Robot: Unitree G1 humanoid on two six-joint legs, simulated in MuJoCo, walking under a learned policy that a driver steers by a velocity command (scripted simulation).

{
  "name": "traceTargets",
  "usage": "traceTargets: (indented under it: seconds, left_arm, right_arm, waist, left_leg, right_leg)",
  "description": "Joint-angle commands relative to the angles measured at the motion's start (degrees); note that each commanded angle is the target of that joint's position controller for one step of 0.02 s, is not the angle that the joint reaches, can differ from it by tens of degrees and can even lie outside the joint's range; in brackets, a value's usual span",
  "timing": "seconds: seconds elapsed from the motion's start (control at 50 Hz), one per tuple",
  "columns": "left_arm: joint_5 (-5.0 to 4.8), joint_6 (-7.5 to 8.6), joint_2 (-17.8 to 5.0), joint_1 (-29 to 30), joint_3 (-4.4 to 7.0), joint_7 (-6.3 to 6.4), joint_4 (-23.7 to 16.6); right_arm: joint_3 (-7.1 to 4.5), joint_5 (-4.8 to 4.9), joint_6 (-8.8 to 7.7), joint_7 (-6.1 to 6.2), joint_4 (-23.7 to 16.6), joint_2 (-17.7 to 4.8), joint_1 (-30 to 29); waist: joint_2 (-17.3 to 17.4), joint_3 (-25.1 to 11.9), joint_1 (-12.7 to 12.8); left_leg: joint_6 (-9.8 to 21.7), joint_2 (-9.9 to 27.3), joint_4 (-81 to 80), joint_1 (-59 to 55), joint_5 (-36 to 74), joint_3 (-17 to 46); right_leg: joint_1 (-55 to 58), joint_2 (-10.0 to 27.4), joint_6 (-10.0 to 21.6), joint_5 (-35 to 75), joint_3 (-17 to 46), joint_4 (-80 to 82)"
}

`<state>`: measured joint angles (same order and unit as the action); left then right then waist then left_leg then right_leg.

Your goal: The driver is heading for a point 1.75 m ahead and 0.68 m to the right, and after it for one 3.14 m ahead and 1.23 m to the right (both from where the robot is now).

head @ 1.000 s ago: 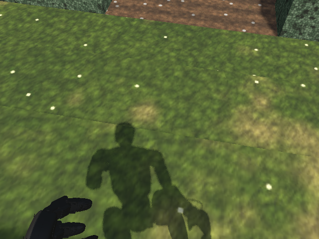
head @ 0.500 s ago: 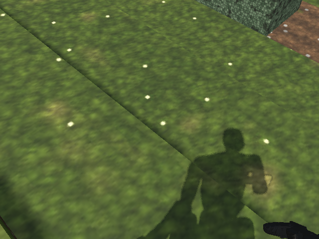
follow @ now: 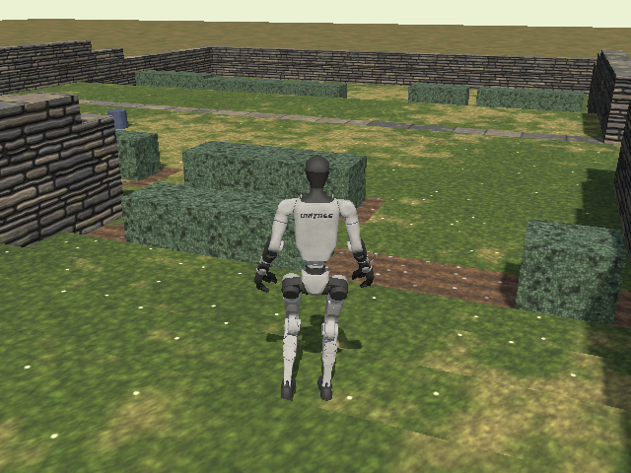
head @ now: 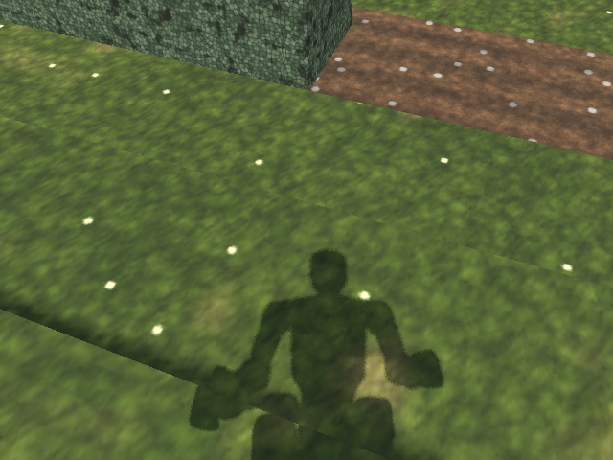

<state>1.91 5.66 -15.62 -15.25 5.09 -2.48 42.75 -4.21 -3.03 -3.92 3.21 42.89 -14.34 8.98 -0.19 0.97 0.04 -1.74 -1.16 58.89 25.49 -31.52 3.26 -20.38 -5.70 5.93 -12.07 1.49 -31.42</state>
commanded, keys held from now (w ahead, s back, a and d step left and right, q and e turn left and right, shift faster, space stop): e+shift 0.66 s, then shift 0.04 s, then w+shift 0.28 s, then w+q+shift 0.02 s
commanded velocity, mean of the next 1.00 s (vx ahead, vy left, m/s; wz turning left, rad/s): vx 0.14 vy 0.00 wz -0.80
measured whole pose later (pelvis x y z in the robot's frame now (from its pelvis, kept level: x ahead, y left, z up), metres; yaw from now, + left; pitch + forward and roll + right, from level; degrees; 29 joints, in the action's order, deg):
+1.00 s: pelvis +0.14 -0.04 +0.01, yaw -48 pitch +2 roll -1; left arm 2.8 0.6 -16.1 -7.6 1.2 -4.6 42.5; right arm -2.8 -0.3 -2.5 -0.8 50.2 -16.5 26.5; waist 1.2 1.1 -5.5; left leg -2.9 7.4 19.3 -2.0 -20.9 -15.3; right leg -20.2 0.6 5.2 -15.4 -3.7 -31.5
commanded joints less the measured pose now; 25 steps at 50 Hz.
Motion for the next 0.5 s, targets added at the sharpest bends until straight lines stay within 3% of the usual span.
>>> traceTargets:
  seconds: [0.02,0.06,0.1,0.2,0.3,0.36,0.4,0.42,0.44,0.46,0.48,0.5]
  left_arm:
    - [0.19,-0.08,-7.98,1.33,2.53,-0.54,-5.33]
    - [0.78,0.14,-8.13,0.99,2.5,-0.84,-6.3]
    - [0.66,0.66,-9.24,1.29,2.72,-1.04,-7.43]
    - [-0.01,1.22,-11.07,0.07,3.1,-1.6,-9.29]
    - [-0.29,0.71,-11.6,-1.22,2.99,-1.53,-9.93]
    - [0.01,-0.48,-11.74,-0.14,2.57,-1.49,-9.66]
    - [0.48,-1.48,-11.04,3.79,1.56,-2.05,-9.83]
    - [0.86,-1.9,-9.61,3.34,0.54,-2.58,-9.26]
    - [0.48,-2.24,-6.68,0.2,-0.6,-2.85,-8.92]
    - [0.66,-1.91,-4.43,-6.15,-1.16,-2.12,-9.38]
    - [1.64,-1.78,-10.62,-3.3,0.47,-1.47,-9.0]
    - [1.72,-2.18,-11.93,-1.4,0.9,-0.59,-7.56]
  right_arm:
    - [-1.65,-0.8,-1.36,0.6,-5.08,-5.39,0.51]
    - [-1.33,-0.13,-0.72,-0.54,-4.73,-4.75,1.63]
    - [-1.17,0.16,0.19,-1.38,-4.62,-5.2,2.03]
    - [-0.24,1.05,1.3,-1.72,-4.8,-5.72,-1.0]
    - [0.89,2.09,-0.25,-1.21,-4.26,-7.03,-3.55]
    - [1.4,2.43,-1.4,-1.53,-3.38,-7.33,-2.94]
    - [1.37,2.82,-2.06,-2.24,-2.13,-8.11,0.07]
    - [0.84,2.89,-2.32,-2.56,-1.82,-9.55,1.92]
    - [-0.17,2.87,-2.86,-2.27,-1.39,-13.13,5.76]
    - [-1.54,1.71,-3.58,-2.3,-2.72,-18.79,4.72]
    - [-2.21,0.02,-3.43,-1.6,-3.11,-18.38,3.5]
    - [-1.6,1.54,-3.55,-1.5,-3.79,-15.2,0.74]
  waist:
    - [-1.95,-5.05,-2.24]
    - [-3.01,-5.87,-2.57]
    - [-3.75,-5.5,-2.59]
    - [-5.22,-5.26,-0.51]
    - [-5.56,-6.67,1.86]
    - [-4.9,-7.07,1.51]
    - [-3.0,-6.34,-1.76]
    - [-2.55,-6.95,-2.6]
    - [3.08,-10.19,-2.63]
    - [12.3,-15.53,1.37]
    - [4.73,-8.22,-1.28]
    - [4.39,-6.08,-1.06]
  left_leg:
    - [-0.57,1.93,1.74,12.18,7.11,4.32]
    - [-1.56,1.67,-0.11,9.71,12.03,3.33]
    - [-3.1,1.41,-2.38,7.18,14.14,2.24]
    - [-5.71,1.41,-11.66,5.77,13.44,2.61]
    - [-5.44,0.7,-18.09,6.76,11.08,2.99]
    - [-3.65,-0.43,-24.22,1.66,12.97,2.25]
    - [-0.33,-0.53,-34.77,-10.21,23.4,1.86]
    - [3.42,2.3,-37.39,-18.76,32.35,4.05]
    - [11.73,11.4,-38.18,-30.2,47.31,12.14]
    - [27.75,27.19,-39.92,-40.59,63.7,26.84]
    - [26.49,28.04,-43.14,-35.46,55.9,26.53]
    - [20.82,23.28,-44.93,-29.59,45.59,19.36]
  right_leg:
    - [13.21,14.58,8.88,14.37,25.47,15.92]
    - [11.34,12.38,8.1,15.67,23.18,15.78]
    - [7.96,10.68,7.31,11.59,22.78,15.78]
    - [9.81,9.85,7.94,6.73,29.53,13.33]
    - [16.04,11.46,9.4,14.3,38.05,8.88]
    - [14.41,10.64,9.19,17.65,40.62,7.43]
    - [7.12,7.62,7.41,15.06,40.48,6.9]
    - [2.06,4.74,4.81,9.1,39.65,6.65]
    - [-4.41,-0.19,-0.32,-3.9,33.95,1.25]
    - [-14.05,-8.41,-7.96,-24.54,20.23,-12.57]
    - [-19.28,-4.18,-10.23,-25.03,15.42,-20.93]
    - [-17.29,-1.55,-11.01,-20.72,13.35,-26.09]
